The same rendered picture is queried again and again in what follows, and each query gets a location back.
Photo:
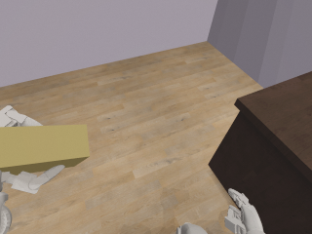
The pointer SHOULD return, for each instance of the robot left hand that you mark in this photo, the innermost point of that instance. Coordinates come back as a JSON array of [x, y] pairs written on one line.
[[25, 181]]

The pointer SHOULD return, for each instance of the robot right hand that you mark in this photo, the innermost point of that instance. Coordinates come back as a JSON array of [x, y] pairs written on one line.
[[244, 220]]

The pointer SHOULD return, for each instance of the table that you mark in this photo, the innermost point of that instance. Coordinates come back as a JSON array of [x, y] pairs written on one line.
[[267, 155]]

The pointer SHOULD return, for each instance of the sponge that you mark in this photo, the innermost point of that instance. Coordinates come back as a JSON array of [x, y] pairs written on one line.
[[35, 149]]

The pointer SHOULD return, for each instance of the left robot forearm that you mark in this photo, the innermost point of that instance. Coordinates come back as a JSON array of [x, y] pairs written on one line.
[[5, 214]]

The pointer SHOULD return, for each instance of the right robot thigh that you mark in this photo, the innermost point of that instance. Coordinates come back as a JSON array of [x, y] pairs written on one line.
[[189, 228]]

